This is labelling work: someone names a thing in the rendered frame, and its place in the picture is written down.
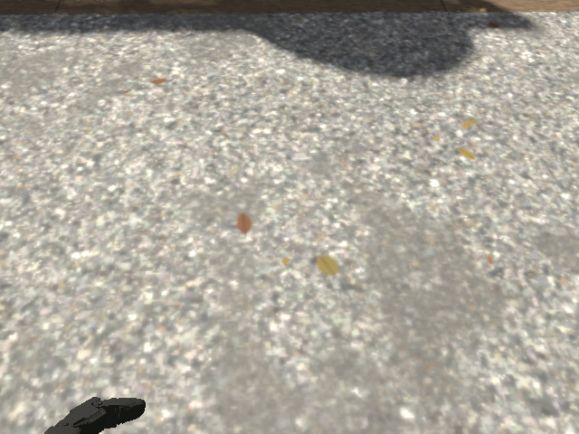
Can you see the left robot hand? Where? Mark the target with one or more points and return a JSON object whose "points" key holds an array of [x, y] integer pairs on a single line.
{"points": [[94, 415]]}

